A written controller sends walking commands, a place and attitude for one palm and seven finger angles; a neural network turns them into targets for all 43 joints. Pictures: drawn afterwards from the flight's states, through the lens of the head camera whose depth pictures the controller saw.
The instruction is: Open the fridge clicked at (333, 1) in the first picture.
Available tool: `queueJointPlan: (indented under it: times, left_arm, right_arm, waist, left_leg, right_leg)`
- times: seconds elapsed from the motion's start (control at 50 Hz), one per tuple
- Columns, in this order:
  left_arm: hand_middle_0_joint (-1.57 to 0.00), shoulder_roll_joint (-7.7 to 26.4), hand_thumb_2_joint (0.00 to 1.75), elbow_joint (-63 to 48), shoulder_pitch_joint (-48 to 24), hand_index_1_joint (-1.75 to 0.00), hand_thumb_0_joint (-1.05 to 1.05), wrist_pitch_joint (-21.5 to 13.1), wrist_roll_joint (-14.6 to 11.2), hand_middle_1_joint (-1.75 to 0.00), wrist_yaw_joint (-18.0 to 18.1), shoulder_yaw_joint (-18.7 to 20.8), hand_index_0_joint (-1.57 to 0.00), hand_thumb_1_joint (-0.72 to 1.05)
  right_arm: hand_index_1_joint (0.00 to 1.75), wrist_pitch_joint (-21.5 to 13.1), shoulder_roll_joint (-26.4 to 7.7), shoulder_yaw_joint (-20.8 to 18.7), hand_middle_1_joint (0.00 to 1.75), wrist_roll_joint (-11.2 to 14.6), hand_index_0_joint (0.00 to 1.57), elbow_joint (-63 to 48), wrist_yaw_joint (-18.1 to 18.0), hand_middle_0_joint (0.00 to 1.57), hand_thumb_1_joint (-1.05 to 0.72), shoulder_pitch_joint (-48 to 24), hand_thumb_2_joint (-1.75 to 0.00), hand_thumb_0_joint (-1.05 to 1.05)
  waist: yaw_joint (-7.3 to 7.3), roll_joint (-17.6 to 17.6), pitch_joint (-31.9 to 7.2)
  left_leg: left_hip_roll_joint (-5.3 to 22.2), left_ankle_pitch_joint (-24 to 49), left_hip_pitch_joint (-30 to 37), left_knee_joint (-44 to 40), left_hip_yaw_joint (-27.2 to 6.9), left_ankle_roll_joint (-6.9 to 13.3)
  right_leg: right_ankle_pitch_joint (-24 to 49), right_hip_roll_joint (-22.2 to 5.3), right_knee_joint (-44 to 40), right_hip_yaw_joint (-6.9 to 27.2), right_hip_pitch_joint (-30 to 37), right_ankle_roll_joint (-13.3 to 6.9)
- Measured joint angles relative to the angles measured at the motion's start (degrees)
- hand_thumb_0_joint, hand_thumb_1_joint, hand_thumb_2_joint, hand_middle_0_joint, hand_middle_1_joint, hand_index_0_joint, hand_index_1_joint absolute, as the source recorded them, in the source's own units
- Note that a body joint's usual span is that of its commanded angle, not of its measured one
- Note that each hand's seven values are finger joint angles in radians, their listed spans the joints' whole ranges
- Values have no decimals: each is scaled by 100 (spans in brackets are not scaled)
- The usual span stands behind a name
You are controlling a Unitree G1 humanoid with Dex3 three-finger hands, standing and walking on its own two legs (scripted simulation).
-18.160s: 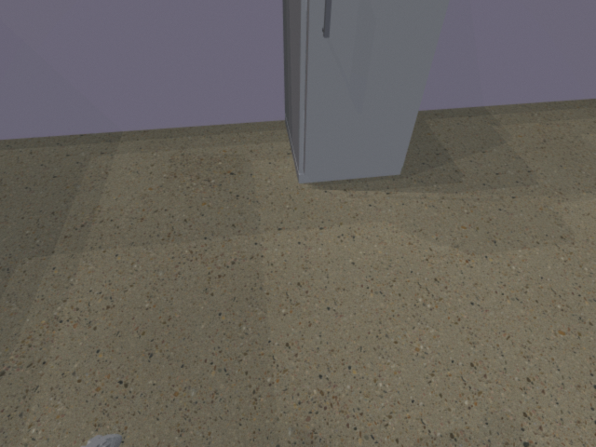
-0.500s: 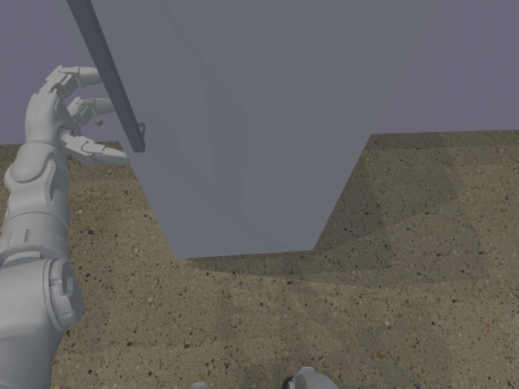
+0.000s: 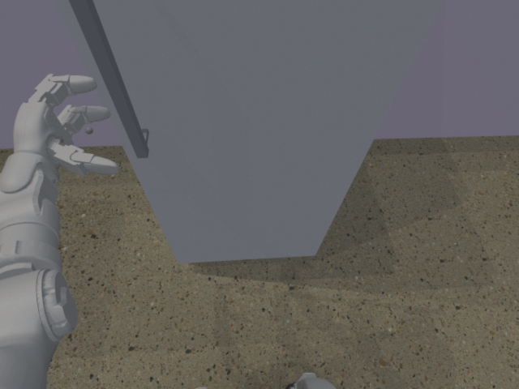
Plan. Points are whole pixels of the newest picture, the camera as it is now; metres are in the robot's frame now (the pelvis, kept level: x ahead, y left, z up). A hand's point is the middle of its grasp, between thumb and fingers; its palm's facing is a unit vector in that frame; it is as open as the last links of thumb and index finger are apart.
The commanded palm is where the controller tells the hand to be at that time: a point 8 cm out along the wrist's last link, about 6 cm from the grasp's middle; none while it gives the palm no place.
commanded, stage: move the hooked fingers beside the handle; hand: left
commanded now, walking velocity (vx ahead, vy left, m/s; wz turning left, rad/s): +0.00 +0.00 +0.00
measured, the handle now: (107, 50) +0.53 +0.20 +0.21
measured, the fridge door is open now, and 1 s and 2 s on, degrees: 0 0 0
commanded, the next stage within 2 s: feel for the door with the fingertips in 0.80 s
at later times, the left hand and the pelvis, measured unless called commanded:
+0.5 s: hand (90, 131) +0.46 +0.23 +0.13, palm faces +0.03 -1.00 +0.00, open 14.0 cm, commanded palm +0.43 +0.29 +0.12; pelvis -0.01 +0.00 +0.00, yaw +0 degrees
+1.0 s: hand (90, 132) +0.46 +0.24 +0.12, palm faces +0.02 -1.00 +0.00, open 14.0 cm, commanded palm +0.43 +0.28 +0.12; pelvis -0.01 +0.00 +0.00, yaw +0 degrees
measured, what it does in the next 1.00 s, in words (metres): stands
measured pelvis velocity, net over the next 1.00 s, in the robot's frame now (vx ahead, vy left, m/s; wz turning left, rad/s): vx -0.01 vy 0.00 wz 0.00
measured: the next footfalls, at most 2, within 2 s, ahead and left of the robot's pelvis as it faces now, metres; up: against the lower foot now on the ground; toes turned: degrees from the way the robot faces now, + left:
none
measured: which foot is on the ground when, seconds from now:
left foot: down 0.00-1.00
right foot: down 0.00-1.00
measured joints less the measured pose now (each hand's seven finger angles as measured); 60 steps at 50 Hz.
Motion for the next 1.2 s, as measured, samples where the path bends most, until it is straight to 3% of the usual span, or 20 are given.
queueJointPlan:
  times: [0.14,0.26,0.42,0.66,0.76,0.96,1.1,1.2]
  left_arm:
    - [-30,85,30,20,51,-120,-1,45,-44,-120,-117,-94,-30,-50]
    - [-30,-95,30,-110,-1,-120,-1,18,-96,-120,-76,-216,-30,-51]
    - [-30,-97,30,-20,-27,-120,-1,27,67,-120,91,-91,-30,-50]
    - [-30,130,30,217,-110,-120,-1,34,22,-120,-43,-110,-30,-50]
    - [-30,56,30,119,-163,-120,-1,-66,-47,-120,-95,-103,-30,-50]
    - [-30,141,30,181,-135,-120,-1,-17,46,-120,-20,-10,-30,-50]
    - [-30,-152,30,-135,-52,-120,-1,7,-71,-120,61,-258,-30,-50]
    - [-30,-379,30,-167,-53,-120,-1,112,19,-120,306,-324,-30,-51]
  right_arm:
    - [30,4,-29,-9,30,24,21,-44,-13,20,-90,-18,-90,0]
    - [30,-31,-28,-24,30,12,21,11,-18,20,-90,-41,-90,0]
    - [30,-33,12,11,30,-5,21,-45,10,20,-90,-82,-90,0]
    - [30,-38,-12,46,30,25,21,6,-37,20,-90,28,-90,0]
    - [30,-61,-42,4,30,10,21,76,-46,20,-90,46,-90,0]
    - [30,-42,-56,-5,30,8,21,-26,-29,20,-90,44,-90,0]
    - [30,-60,-3,-30,30,4,21,43,10,20,-90,104,-90,0]
    - [30,-70,42,-16,30,-18,21,51,47,20,-90,40,-90,0]
  waist:
    - [26,-1,-1]
    - [67,-12,2]
    - [-21,-9,0]
    - [-23,4,57]
    - [-10,-14,46]
    - [-92,-20,37]
    - [1,3,-10]
    - [-7,13,-28]
  left_leg:
    - [-9,1,9,15,-31,0]
    - [-30,12,-14,39,-62,1]
    - [-23,21,-23,50,-17,5]
    - [-26,54,-51,59,-42,-3]
    - [-21,58,-102,79,-50,-7]
    - [-3,41,-140,100,-11,1]
    - [-20,33,-102,71,-29,4]
    - [-33,23,-58,52,-28,9]
  right_leg:
    - [-4,-9,3,-27,30,0]
    - [-1,-31,19,-54,26,2]
    - [15,-21,49,-6,-15,2]
    - [39,-23,54,-27,-29,-9]
    - [53,-17,56,-32,-71,-12]
    - [58,4,72,10,-127,-6]
    - [40,-13,41,-7,-78,2]
    - [17,-25,44,-6,-43,8]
